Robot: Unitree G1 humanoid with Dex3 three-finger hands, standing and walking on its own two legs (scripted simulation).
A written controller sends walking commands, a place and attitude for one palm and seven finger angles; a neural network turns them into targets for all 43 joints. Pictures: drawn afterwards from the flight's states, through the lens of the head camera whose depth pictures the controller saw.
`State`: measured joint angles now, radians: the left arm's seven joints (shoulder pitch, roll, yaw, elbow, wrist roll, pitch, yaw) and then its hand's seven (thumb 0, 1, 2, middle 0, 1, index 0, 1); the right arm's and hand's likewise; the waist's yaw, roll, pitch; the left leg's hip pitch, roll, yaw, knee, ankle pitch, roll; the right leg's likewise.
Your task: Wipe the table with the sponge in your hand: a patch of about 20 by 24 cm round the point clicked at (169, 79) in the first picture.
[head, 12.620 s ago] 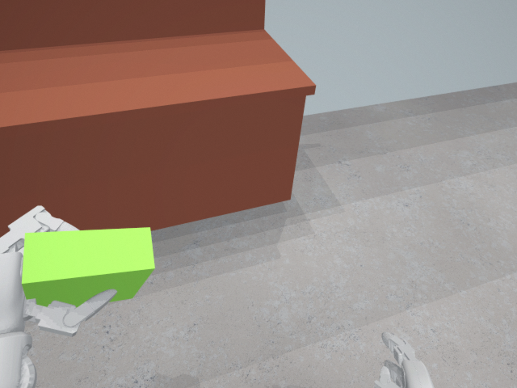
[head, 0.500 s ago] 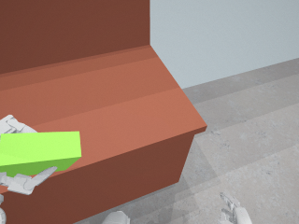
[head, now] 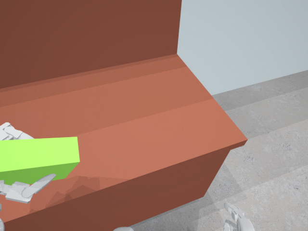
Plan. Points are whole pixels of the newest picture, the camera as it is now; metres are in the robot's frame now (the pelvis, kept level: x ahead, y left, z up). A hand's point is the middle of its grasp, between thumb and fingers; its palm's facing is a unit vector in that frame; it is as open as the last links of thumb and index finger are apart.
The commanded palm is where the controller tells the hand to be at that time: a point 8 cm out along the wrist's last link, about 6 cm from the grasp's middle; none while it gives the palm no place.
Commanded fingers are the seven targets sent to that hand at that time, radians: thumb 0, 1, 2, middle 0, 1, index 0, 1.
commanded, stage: shuffle to correct the standing spot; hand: left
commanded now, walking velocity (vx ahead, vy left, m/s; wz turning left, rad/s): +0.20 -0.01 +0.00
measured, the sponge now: (49, 162) +0.22 +0.23 +0.14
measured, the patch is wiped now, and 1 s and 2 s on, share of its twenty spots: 0.00 0.00 0.00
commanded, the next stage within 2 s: come to a stop and stand still in 0.40 s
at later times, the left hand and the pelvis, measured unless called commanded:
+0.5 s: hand (21, 147) +0.23 +0.28 +0.16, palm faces +0.39 -0.80 -0.46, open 9.4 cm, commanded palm +0.18 +0.30 +0.18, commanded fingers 0.00 0.10 1.30 -1.20 -1.60 -1.20 -1.60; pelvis +0.02 +0.02 +0.00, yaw -1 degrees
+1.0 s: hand (11, 148) +0.23 +0.30 +0.16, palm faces +0.42 -0.81 -0.41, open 9.4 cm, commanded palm +0.17 +0.31 +0.18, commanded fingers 0.00 0.10 1.30 -1.20 -1.60 -1.20 -1.60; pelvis -0.01 +0.03 +0.00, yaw -2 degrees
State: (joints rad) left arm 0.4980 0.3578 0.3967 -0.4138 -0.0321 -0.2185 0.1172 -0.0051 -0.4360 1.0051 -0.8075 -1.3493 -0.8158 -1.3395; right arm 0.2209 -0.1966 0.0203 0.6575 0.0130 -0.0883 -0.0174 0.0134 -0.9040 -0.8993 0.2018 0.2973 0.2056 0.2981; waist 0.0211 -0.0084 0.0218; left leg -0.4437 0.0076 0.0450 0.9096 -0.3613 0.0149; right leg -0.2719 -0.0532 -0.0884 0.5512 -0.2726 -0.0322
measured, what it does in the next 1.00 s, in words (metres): steps on the spot: left foot, then right foot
